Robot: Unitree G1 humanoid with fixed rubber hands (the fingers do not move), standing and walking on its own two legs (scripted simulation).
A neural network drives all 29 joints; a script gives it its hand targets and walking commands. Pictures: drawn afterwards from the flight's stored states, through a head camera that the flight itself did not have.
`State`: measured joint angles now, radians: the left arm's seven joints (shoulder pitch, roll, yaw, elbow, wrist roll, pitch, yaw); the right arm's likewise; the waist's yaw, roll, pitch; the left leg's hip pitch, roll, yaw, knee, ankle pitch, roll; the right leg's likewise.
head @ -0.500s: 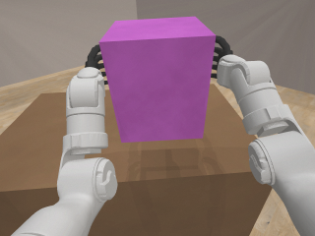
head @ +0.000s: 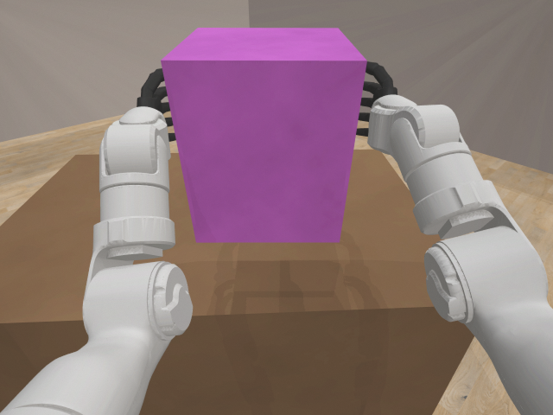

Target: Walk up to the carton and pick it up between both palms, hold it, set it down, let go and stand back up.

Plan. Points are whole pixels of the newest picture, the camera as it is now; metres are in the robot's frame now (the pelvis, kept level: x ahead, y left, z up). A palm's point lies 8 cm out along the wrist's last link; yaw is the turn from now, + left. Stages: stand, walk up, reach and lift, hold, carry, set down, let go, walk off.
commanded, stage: hold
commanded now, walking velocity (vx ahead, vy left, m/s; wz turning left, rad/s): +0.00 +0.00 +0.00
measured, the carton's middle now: (267, 134) +0.41 +0.00 +0.29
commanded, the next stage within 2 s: set down in 0.50 s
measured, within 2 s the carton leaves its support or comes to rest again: neither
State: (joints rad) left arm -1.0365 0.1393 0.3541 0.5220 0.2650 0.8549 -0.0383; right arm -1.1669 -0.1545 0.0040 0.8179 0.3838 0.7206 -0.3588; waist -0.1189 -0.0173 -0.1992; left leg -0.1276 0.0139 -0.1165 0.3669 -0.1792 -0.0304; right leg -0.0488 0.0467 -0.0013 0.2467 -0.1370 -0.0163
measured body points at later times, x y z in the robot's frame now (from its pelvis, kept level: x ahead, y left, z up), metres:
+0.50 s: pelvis +0.00 +0.01 +0.00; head -0.11 +0.02 +0.44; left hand +0.38 +0.14 +0.33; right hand +0.37 -0.16 +0.33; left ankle +0.02 +0.13 -0.75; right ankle +0.00 -0.11 -0.75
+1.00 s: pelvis +0.01 +0.01 +0.00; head -0.09 +0.04 +0.44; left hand +0.41 +0.16 +0.34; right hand +0.39 -0.14 +0.34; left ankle +0.02 +0.13 -0.75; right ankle +0.00 -0.11 -0.75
